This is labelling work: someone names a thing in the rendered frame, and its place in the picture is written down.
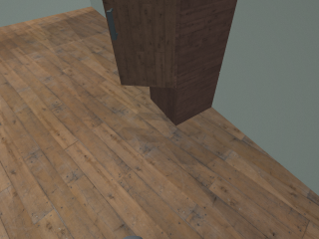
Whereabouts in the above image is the cupboard door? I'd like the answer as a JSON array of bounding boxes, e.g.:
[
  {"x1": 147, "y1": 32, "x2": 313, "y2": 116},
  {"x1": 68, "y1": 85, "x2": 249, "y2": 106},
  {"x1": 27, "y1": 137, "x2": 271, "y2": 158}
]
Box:
[{"x1": 102, "y1": 0, "x2": 176, "y2": 89}]

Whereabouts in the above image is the handle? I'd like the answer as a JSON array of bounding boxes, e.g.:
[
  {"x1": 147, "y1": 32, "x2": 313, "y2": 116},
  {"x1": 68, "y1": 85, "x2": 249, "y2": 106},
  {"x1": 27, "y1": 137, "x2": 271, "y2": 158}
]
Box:
[{"x1": 106, "y1": 8, "x2": 119, "y2": 41}]

